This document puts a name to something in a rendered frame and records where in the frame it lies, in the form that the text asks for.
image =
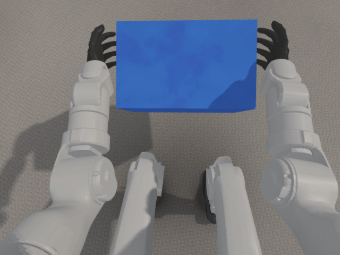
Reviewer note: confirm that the left robot thigh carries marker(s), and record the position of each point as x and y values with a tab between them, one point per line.
135	226

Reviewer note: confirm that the robot left forearm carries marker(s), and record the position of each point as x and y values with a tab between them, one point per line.
87	130

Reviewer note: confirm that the robot right upper arm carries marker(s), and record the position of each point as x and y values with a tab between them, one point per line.
304	193

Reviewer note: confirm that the right robot shin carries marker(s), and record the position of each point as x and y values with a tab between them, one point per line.
237	170

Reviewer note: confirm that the carton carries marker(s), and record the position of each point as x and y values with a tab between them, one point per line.
186	66

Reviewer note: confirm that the robot left hand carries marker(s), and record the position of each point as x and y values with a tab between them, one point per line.
95	51

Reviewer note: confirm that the robot right hand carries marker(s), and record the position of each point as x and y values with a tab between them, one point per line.
278	48

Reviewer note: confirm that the robot left upper arm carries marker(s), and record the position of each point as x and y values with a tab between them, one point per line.
79	188

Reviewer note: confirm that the robot right forearm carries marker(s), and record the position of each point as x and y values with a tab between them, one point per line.
289	116

